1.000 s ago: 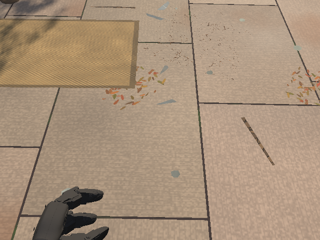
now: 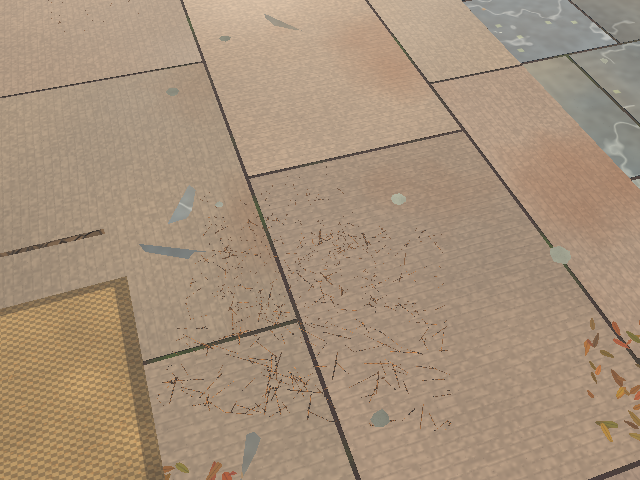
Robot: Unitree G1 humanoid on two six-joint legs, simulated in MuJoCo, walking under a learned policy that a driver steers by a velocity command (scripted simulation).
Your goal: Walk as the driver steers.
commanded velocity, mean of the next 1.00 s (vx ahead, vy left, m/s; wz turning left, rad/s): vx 1.00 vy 0.00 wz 0.48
